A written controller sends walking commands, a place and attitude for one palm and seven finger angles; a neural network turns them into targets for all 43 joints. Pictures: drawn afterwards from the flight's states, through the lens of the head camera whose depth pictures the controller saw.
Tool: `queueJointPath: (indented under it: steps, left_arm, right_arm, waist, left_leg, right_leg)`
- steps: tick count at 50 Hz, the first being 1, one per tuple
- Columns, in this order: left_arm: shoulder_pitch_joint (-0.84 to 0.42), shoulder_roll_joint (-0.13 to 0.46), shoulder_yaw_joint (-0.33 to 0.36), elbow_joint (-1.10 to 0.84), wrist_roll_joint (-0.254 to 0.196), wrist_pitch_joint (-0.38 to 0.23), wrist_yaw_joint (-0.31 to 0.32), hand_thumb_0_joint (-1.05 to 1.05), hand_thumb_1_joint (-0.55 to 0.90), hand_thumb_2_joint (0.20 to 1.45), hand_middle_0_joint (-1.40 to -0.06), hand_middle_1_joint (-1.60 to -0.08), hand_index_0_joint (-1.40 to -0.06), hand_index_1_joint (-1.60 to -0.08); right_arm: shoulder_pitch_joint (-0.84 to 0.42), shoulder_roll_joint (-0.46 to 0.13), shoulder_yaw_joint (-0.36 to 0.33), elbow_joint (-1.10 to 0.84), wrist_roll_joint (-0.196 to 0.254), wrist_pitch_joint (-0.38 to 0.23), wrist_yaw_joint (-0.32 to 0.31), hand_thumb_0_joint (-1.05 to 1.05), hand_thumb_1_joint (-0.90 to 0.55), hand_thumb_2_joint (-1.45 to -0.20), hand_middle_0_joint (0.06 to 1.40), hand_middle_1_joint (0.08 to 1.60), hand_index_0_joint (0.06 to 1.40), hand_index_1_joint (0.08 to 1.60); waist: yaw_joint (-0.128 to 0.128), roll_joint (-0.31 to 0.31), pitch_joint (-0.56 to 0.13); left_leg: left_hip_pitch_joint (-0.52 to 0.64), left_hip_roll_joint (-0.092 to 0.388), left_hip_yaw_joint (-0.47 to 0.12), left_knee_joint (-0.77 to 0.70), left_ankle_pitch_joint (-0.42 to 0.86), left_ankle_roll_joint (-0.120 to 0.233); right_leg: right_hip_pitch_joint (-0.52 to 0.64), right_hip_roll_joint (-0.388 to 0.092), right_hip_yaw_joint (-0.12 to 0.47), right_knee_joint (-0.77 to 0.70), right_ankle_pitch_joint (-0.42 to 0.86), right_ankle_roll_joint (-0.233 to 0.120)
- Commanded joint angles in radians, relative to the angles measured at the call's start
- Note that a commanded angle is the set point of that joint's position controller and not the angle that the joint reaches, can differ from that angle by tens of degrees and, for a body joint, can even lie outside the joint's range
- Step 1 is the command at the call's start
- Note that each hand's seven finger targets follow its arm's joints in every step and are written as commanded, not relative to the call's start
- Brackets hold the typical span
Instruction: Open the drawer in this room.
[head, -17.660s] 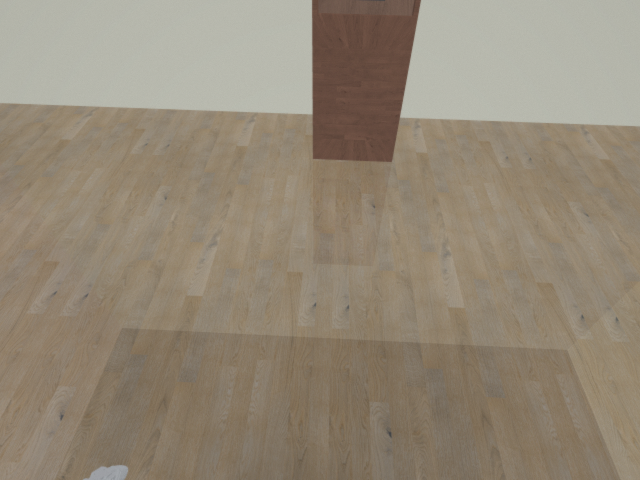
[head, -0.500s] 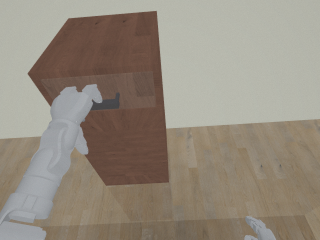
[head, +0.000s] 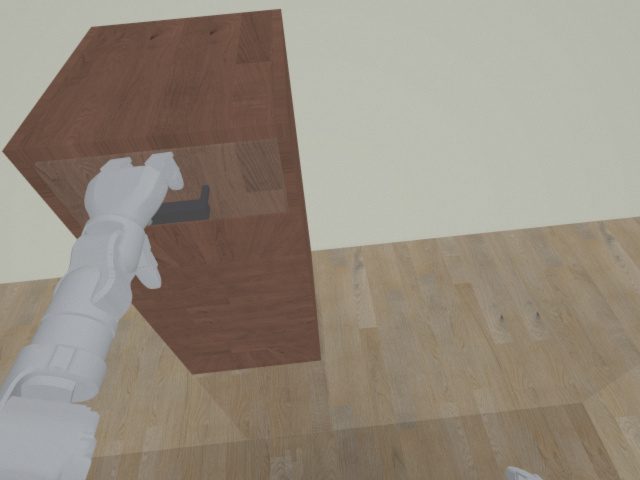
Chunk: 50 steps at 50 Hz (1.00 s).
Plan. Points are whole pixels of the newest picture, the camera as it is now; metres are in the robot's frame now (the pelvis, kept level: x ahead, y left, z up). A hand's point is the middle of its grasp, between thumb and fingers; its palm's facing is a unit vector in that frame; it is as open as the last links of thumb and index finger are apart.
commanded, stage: move the hooked fingers above the handle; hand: left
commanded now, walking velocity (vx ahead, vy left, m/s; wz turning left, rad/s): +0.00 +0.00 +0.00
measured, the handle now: (168, 203) +0.52 +0.28 +0.03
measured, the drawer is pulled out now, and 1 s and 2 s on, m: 0.00 0.00 0.00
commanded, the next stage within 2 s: lower the fingers behind the handle in 1.28 s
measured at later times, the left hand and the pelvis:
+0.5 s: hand (159, 198) +0.47 +0.25 +0.09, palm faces -0.01 -0.03 -1.00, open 13.8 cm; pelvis +0.00 +0.01 -0.01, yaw -1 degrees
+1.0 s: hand (142, 204) +0.46 +0.27 +0.09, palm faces +0.01 -0.03 -1.00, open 13.8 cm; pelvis +0.00 +0.02 -0.01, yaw -1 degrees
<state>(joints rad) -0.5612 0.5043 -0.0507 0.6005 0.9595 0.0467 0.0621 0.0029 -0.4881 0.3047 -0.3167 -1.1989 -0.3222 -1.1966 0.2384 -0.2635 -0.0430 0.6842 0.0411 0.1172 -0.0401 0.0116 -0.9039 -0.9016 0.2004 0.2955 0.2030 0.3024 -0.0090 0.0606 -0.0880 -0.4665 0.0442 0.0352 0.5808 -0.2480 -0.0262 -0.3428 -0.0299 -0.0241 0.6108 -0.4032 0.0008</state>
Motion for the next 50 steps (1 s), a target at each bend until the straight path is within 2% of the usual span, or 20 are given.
queueJointPath:
  steps: [1,4,7,9,12,16,17,19,21,23,26,28,30,33,37,39,42,44,48,50]
  left_arm:
    - [-0.442,0.289,0.118,-0.129,0.014,-0.015,0.027,0.000,-0.500,0.300,-0.300,-1.200,-0.300,-1.200]
    - [-0.450,0.330,0.153,-0.098,0.019,-0.048,0.023,0.000,-0.500,0.300,-0.300,-1.200,-0.300,-1.200]
    - [-0.494,0.314,0.134,-0.067,0.023,-0.075,0.026,0.000,-0.500,0.300,-0.300,-1.200,-0.300,-1.200]
    - [-0.529,0.313,0.127,-0.065,0.028,-0.090,0.039,0.000,-0.500,0.300,-0.300,-1.200,-0.300,-1.200]
    - [-0.589,0.283,0.094,-0.001,0.031,-0.091,0.054,0.000,-0.500,0.300,-0.300,-1.200,-0.300,-1.200]
    - [-0.668,0.320,0.108,0.032,0.048,-0.093,0.081,0.000,-0.500,0.300,-0.300,-1.200,-0.300,-1.200]
    - [-0.674,0.331,0.119,0.068,0.050,-0.090,0.086,0.000,-0.500,0.300,-0.300,-1.200,-0.300,-1.200]
    - [-0.690,0.366,0.139,0.106,0.059,-0.081,0.098,0.000,-0.500,0.300,-0.300,-1.200,-0.300,-1.200]
    - [-0.716,0.343,0.118,0.124,0.066,-0.077,0.105,0.000,-0.500,0.300,-0.300,-1.200,-0.300,-1.200]
    - [-0.689,0.399,0.168,0.147,0.072,-0.077,0.107,0.000,-0.500,0.300,-0.300,-1.200,-0.300,-1.200]
    - [-0.668,0.381,0.154,0.174,0.076,-0.068,0.103,0.000,-0.500,0.300,-0.300,-1.200,-0.300,-1.200]
    - [-0.611,0.422,0.189,0.204,0.078,-0.069,0.095,0.000,-0.500,0.300,-0.300,-1.200,-0.300,-1.200]
    - [-0.646,0.399,0.162,0.174,0.078,-0.076,0.091,0.000,-0.500,0.300,-0.300,-1.200,-0.300,-1.200]
    - [-0.598,0.409,0.182,0.167,0.075,-0.083,0.096,0.000,-0.500,0.300,-0.300,-1.200,-0.300,-1.200]
    - [-0.617,0.411,0.191,0.110,0.064,-0.103,0.103,0.000,-0.500,0.300,-0.300,-1.200,-0.300,-1.200]
    - [-0.619,0.378,0.164,0.079,0.064,-0.109,0.107,0.000,-0.500,0.300,-0.300,-1.200,-0.300,-1.200]
    - [-0.628,0.400,0.182,0.093,0.060,-0.108,0.116,0.000,-0.500,0.300,-0.300,-1.200,-0.300,-1.200]
    - [-0.653,0.385,0.160,0.110,0.064,-0.099,0.119,0.000,-0.500,0.300,-0.300,-1.200,-0.300,-1.200]
    - [-0.691,0.344,0.125,0.059,0.063,-0.097,0.116,0.000,-0.500,0.300,-0.300,-1.200,-0.300,-1.200]
    - [-0.685,0.300,0.093,0.070,0.059,-0.088,0.108,0.000,-0.500,0.300,-0.300,-1.200,-0.300,-1.200]
  right_arm:
    - [-0.006,-0.132,-0.047,-0.105,-0.004,-0.031,-0.011,0.000,-0.900,-0.900,0.200,0.300,0.200,0.300]
    - [0.012,-0.134,-0.051,-0.097,-0.006,-0.024,-0.014,0.000,-0.900,-0.900,0.200,0.300,0.200,0.300]
    - [0.033,-0.135,-0.055,-0.090,-0.007,-0.023,-0.015,0.000,-0.900,-0.900,0.200,0.300,0.200,0.300]
    - [0.048,-0.135,-0.060,-0.085,-0.007,-0.025,-0.012,0.000,-0.900,-0.900,0.200,0.300,0.200,0.300]
    - [0.076,-0.137,-0.064,-0.069,-0.008,-0.026,-0.008,0.000,-0.900,-0.900,0.200,0.300,0.200,0.300]
    - [0.111,-0.142,-0.067,-0.058,-0.011,-0.027,-0.005,0.000,-0.900,-0.900,0.200,0.300,0.200,0.300]
    - [0.122,-0.145,-0.067,-0.052,-0.014,-0.026,-0.005,0.000,-0.900,-0.900,0.200,0.300,0.200,0.300]
    - [0.134,-0.150,-0.067,-0.048,-0.011,-0.026,-0.006,0.000,-0.900,-0.900,0.200,0.300,0.200,0.300]
    - [0.151,-0.148,-0.068,-0.046,-0.015,-0.025,-0.001,0.000,-0.900,-0.900,0.200,0.300,0.200,0.300]
    - [0.166,-0.153,-0.071,-0.046,-0.020,-0.021,0.000,0.000,-0.900,-0.900,0.200,0.300,0.200,0.300]
    - [0.173,-0.155,-0.070,-0.053,-0.019,-0.016,0.004,0.000,-0.900,-0.900,0.200,0.300,0.200,0.300]
    - [0.181,-0.161,-0.069,-0.053,-0.017,-0.010,0.001,0.000,-0.900,-0.900,0.200,0.300,0.200,0.300]
    - [0.182,-0.162,-0.072,-0.054,-0.016,-0.009,0.000,0.000,-0.900,-0.900,0.200,0.300,0.200,0.300]
    - [0.183,-0.160,-0.074,-0.057,-0.014,-0.006,0.001,0.000,-0.900,-0.900,0.200,0.300,0.200,0.300]
    - [0.184,-0.161,-0.078,-0.053,-0.017,-0.008,-0.003,0.000,-0.900,-0.900,0.200,0.300,0.200,0.300]
    - [0.178,-0.155,-0.081,-0.055,-0.014,-0.010,-0.002,0.000,-0.900,-0.900,0.200,0.300,0.200,0.300]
    - [0.179,-0.160,-0.080,-0.043,-0.017,-0.010,-0.004,0.000,-0.900,-0.900,0.200,0.300,0.200,0.300]
    - [0.172,-0.159,-0.077,-0.040,-0.012,-0.013,-0.004,0.000,-0.900,-0.900,0.200,0.300,0.200,0.300]
    - [0.167,-0.154,-0.080,-0.043,-0.015,-0.019,-0.002,0.000,-0.900,-0.900,0.200,0.300,0.200,0.300]
    - [0.159,-0.151,-0.078,-0.045,-0.015,-0.017,0.000,0.000,-0.900,-0.900,0.200,0.300,0.200,0.300]
  waist:
    - [-0.005,-0.069,-0.316]
    - [-0.010,-0.075,-0.322]
    - [-0.026,-0.081,-0.312]
    - [-0.029,-0.022,-0.325]
    - [-0.065,-0.059,-0.297]
    - [-0.065,0.006,-0.361]
    - [-0.076,-0.045,-0.365]
    - [-0.073,-0.014,-0.371]
    - [-0.076,0.010,-0.390]
    - [-0.063,0.002,-0.440]
    - [-0.058,-0.006,-0.418]
    - [-0.050,-0.033,-0.422]
    - [-0.063,-0.024,-0.401]
    - [-0.049,0.004,-0.394]
    - [-0.056,-0.007,-0.403]
    - [-0.060,0.037,-0.409]
    - [-0.070,0.007,-0.388]
    - [-0.076,0.021,-0.351]
    - [-0.078,0.063,-0.416]
    - [-0.087,0.051,-0.387]
  left_leg:
    - [0.252,-0.073,0.032,0.021,0.353,0.076]
    - [0.236,-0.074,0.033,0.032,0.358,0.077]
    - [0.223,-0.071,0.031,0.040,0.347,0.076]
    - [0.241,-0.070,0.029,0.047,0.348,0.075]
    - [0.222,-0.064,0.022,0.058,0.313,0.076]
    - [0.226,-0.065,0.016,0.072,0.322,0.072]
    - [0.208,-0.064,0.016,0.078,0.319,0.076]
    - [0.184,-0.062,0.020,0.081,0.301,0.074]
    - [0.192,-0.060,0.018,0.089,0.330,0.071]
    - [0.185,-0.059,0.027,0.099,0.361,0.073]
    - [0.159,-0.056,0.028,0.091,0.357,0.071]
    - [0.136,-0.055,0.033,0.089,0.360,0.073]
    - [0.141,-0.052,0.031,0.080,0.340,0.074]
    - [0.156,-0.051,0.033,0.073,0.345,0.074]
    - [0.185,-0.044,0.025,0.068,0.349,0.075]
    - [0.216,-0.046,0.021,0.071,0.360,0.073]
    - [0.212,-0.046,0.017,0.070,0.347,0.076]
    - [0.204,-0.045,0.012,0.062,0.310,0.072]
    - [0.277,-0.042,0.004,0.068,0.340,0.070]
    - [0.283,-0.041,-0.001,0.069,0.340,0.067]
  right_leg:
    - [0.021,0.058,-0.005,-0.058,0.524,-0.017]
    - [0.028,0.057,0.001,-0.051,0.553,-0.015]
    - [0.001,0.059,0.002,-0.052,0.523,-0.015]
    - [-0.036,0.064,0.001,-0.045,0.501,-0.020]
    - [-0.081,0.066,-0.001,-0.050,0.444,-0.017]
    - [-0.103,0.071,0.001,-0.028,0.436,-0.023]
    - [-0.091,0.070,0.003,-0.030,0.439,-0.019]
    - [-0.103,0.070,0.006,-0.023,0.432,-0.018]
    - [-0.116,0.074,0.002,-0.011,0.446,-0.021]
    - [-0.076,0.075,0.008,-0.004,0.494,-0.018]
    - [-0.082,0.079,0.000,-0.002,0.485,-0.019]
    - [-0.053,0.078,0.002,-0.005,0.508,-0.016]
    - [-0.076,0.080,0.000,-0.014,0.478,-0.015]
    - [-0.080,0.084,-0.003,-0.019,0.456,-0.020]
    - [-0.082,0.086,-0.007,-0.027,0.433,-0.022]
    - [-0.112,0.090,-0.010,-0.025,0.425,-0.023]
    - [-0.111,0.089,-0.009,-0.036,0.412,-0.021]
    - [-0.145,0.089,-0.014,-0.037,0.374,-0.022]
    - [-0.159,0.089,-0.016,-0.033,0.367,-0.025]
    - [-0.182,0.090,-0.022,-0.035,0.357,-0.025]
